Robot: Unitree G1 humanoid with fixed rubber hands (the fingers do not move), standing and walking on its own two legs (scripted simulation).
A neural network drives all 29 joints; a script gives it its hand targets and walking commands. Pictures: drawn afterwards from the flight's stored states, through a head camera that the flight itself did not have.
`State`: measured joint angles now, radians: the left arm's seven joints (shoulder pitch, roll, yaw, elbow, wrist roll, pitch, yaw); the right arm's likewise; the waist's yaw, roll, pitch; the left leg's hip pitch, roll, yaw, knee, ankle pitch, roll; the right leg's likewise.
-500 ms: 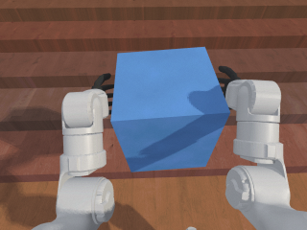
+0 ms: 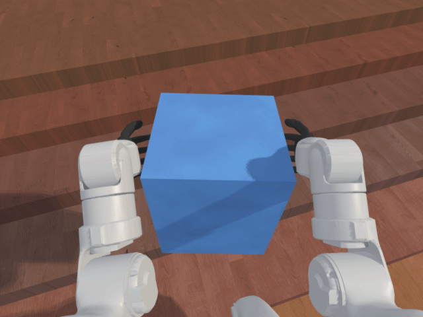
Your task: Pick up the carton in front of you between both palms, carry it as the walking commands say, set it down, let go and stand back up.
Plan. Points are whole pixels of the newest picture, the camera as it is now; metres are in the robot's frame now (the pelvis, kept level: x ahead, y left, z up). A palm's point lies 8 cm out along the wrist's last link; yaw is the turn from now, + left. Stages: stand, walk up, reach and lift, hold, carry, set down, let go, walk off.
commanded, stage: carry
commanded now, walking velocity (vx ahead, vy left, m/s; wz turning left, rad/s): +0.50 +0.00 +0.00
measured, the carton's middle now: (215, 178) +0.38 -0.04 +0.05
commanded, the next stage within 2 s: none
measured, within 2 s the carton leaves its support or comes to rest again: neither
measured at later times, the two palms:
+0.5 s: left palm (106, 14) +0.67 +0.12 +0.25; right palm out of the picture +0.72 -0.17 +0.26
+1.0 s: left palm out of the picture +1.00 +0.12 +0.36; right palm out of the picture +0.97 -0.18 +0.36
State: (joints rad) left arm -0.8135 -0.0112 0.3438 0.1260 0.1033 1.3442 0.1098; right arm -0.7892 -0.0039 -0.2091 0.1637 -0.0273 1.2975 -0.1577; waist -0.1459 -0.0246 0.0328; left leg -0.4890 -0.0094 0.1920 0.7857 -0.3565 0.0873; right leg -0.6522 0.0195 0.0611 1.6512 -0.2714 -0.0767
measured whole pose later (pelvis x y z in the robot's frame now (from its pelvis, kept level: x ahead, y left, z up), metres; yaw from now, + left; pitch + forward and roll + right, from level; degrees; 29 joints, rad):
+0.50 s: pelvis +0.31 -0.07 +0.11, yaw +1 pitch +3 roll -2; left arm -0.83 0.01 0.21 0.11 0.01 1.35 0.17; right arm -0.87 -0.01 -0.34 0.10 -0.11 1.37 -0.11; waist 0.14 0.03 0.04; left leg -0.72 -0.02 -0.02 1.66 -0.32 0.09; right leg -0.49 0.01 -0.18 0.71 -0.27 -0.09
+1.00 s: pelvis +0.61 +0.00 +0.22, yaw +0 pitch +4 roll +1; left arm -0.82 0.01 0.32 0.09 0.10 1.36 0.11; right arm -0.80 0.00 -0.21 0.14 -0.02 1.31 -0.16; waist -0.11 -0.04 0.01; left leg -0.43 0.01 0.17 0.71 -0.34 0.07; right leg -0.75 0.00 0.03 1.69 -0.30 -0.08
